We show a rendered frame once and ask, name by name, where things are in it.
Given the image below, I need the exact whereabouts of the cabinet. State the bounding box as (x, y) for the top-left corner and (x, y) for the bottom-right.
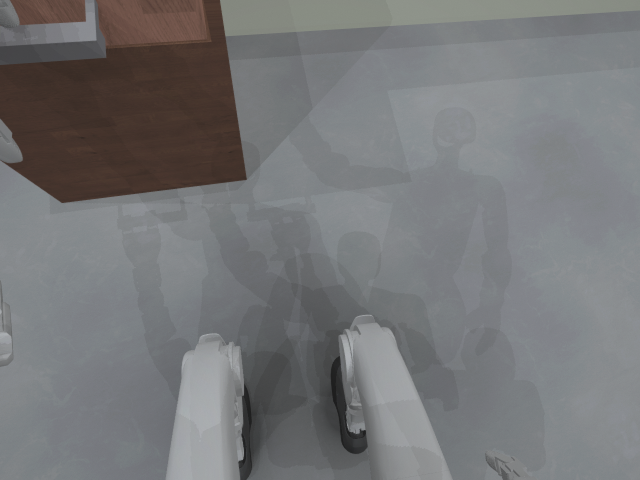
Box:
(0, 0), (247, 203)

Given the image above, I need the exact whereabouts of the right robot foot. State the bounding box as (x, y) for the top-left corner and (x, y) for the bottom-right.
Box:
(331, 356), (368, 454)

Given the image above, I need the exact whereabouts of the drawer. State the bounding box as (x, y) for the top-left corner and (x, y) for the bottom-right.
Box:
(0, 0), (207, 46)

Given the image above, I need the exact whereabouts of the handle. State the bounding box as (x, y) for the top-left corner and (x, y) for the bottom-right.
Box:
(0, 0), (106, 65)

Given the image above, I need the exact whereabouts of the robot right thigh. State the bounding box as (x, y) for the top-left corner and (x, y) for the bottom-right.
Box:
(338, 323), (453, 480)

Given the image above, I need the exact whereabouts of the left robot hand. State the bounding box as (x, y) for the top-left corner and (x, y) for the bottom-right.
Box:
(0, 0), (23, 163)

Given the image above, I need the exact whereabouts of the right robot hand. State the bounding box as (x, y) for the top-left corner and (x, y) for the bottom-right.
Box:
(485, 450), (538, 480)

